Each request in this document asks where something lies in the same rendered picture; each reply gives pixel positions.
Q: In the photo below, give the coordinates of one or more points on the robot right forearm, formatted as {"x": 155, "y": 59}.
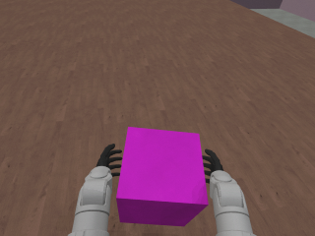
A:
{"x": 230, "y": 208}

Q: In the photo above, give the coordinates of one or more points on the carton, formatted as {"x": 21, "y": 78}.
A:
{"x": 162, "y": 178}

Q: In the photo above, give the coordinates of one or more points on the robot left hand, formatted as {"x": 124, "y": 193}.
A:
{"x": 105, "y": 159}

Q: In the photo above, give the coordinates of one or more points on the robot right hand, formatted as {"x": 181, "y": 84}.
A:
{"x": 214, "y": 166}

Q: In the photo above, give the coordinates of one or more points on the robot left forearm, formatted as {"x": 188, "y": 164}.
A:
{"x": 93, "y": 204}

